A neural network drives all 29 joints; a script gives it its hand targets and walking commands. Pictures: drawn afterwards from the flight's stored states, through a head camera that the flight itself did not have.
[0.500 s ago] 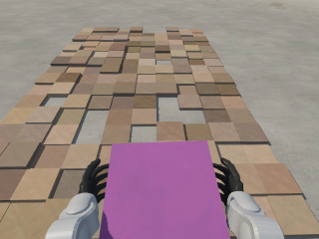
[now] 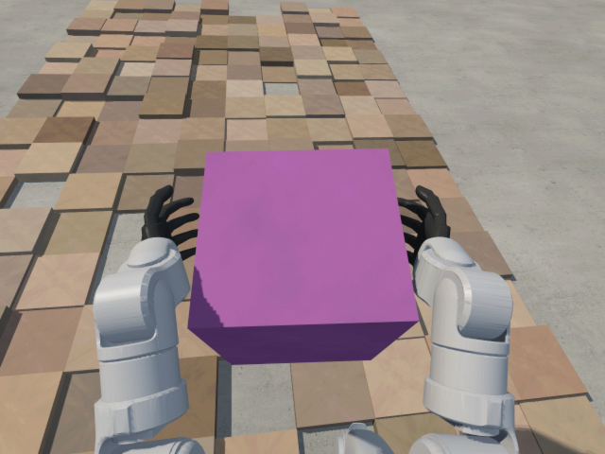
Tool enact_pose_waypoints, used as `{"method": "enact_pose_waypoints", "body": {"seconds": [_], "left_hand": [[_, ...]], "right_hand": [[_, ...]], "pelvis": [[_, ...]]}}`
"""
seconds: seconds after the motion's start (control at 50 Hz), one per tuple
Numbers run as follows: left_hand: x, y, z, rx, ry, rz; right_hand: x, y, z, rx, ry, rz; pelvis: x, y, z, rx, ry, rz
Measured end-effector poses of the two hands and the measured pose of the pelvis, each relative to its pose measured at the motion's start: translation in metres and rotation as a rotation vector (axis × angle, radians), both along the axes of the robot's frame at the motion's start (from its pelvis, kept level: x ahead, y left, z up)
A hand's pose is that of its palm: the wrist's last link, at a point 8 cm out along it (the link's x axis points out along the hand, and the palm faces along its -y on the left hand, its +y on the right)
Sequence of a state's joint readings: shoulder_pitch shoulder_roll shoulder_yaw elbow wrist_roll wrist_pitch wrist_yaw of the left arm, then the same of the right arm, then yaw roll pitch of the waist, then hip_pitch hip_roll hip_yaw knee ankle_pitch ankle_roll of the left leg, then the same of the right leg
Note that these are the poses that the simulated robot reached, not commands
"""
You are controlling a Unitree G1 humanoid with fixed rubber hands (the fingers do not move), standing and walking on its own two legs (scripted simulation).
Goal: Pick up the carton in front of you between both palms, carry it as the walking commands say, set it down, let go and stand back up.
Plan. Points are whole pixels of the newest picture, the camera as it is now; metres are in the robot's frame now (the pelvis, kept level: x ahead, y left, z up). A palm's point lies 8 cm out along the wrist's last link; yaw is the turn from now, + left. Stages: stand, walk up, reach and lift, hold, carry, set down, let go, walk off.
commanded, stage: carry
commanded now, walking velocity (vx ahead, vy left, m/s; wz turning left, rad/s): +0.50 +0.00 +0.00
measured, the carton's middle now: (300, 270) +0.36 -0.01 +0.07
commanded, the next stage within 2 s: none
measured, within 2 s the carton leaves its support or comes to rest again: neither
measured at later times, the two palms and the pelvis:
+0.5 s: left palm (187, 98) +0.70 +0.17 +0.12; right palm (355, 94) +0.72 -0.13 +0.13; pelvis +0.36 +0.00 -0.01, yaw +1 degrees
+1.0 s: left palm (196, 41) +1.04 +0.20 +0.08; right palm (316, 37) +1.09 -0.10 +0.08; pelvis +0.72 +0.00 +0.01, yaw +2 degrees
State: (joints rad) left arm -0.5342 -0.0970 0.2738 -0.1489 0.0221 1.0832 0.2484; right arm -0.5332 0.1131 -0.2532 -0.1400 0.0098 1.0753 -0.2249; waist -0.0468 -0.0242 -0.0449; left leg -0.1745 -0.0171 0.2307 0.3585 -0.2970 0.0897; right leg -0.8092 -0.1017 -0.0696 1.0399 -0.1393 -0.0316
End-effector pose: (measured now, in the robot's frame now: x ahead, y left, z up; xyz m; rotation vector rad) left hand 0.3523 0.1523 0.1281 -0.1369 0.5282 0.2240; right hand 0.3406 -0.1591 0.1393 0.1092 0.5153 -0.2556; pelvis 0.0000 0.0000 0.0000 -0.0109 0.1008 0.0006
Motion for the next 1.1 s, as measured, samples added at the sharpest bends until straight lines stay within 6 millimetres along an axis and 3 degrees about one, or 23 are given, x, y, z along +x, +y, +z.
{"method": "enact_pose_waypoints", "body": {"seconds": [0.1,0.18,0.3,0.4,0.46,0.54,0.66,0.78,0.9,0.98,1.04,1.1], "left_hand": [[0.083,-0.001,-0.007,-0.014,-0.001,0.032],[0.145,-0.001,-0.019,0.016,0.008,0.065],[0.198,0.006,-0.046,-0.051,0.064,0.116],[0.251,0.02,-0.03,-0.066,0.001,0.167],[0.303,0.024,-0.013,-0.051,-0.067,0.13],[0.385,0.013,-0.004,-0.009,-0.119,0.012],[0.483,0.003,-0.011,-0.005,0.05,-0.025],[0.57,0.007,-0.03,-0.005,0.103,0.004],[0.646,0.026,-0.05,-0.023,0.109,0.079],[0.679,0.047,-0.049,-0.06,0.127,0.122],[0.706,0.06,-0.039,-0.072,0.128,0.168],[0.744,0.07,-0.02,-0.071,0.088,0.183]], "right_hand": [[0.087,0.0,-0.011,0.041,-0.004,0.024],[0.161,0.0,-0.035,0.066,0.006,0.051],[0.245,0.013,-0.061,0.082,0.068,0.08],[0.31,0.028,-0.044,0.093,0.012,0.095],[0.355,0.03,-0.025,0.08,-0.061,0.08],[0.404,0.017,-0.008,0.026,-0.124,0.02],[0.469,0.006,-0.017,0.053,0.035,-0.046],[0.56,0.008,-0.027,0.047,0.084,-0.058],[0.672,0.029,-0.049,0.07,0.084,0.049],[0.735,0.054,-0.056,0.047,0.12,0.123],[0.774,0.069,-0.049,0.033,0.138,0.142],[0.816,0.079,-0.03,0.04,0.099,0.143]], "pelvis": [[0.073,-0.007,-0.01,0.005,0.003,0.026],[0.139,-0.015,-0.02,-0.018,-0.005,0.039],[0.209,-0.024,-0.009,-0.031,0.017,0.018],[0.275,-0.022,0.004,0.001,0.024,0.024],[0.321,-0.011,-0.001,0.002,0.0,0.027],[0.388,0.009,-0.024,-0.007,-0.049,0.02],[0.471,0.023,-0.014,-0.016,-0.018,0.002],[0.56,0.021,-0.009,-0.033,0.01,0.006],[0.661,0.009,-0.009,-0.048,-0.024,0.023],[0.711,0.005,0.008,-0.041,-0.015,0.034],[0.748,0.004,0.025,-0.025,-0.003,0.051],[0.787,0.009,0.037,-0.007,0.01,0.066]]}}
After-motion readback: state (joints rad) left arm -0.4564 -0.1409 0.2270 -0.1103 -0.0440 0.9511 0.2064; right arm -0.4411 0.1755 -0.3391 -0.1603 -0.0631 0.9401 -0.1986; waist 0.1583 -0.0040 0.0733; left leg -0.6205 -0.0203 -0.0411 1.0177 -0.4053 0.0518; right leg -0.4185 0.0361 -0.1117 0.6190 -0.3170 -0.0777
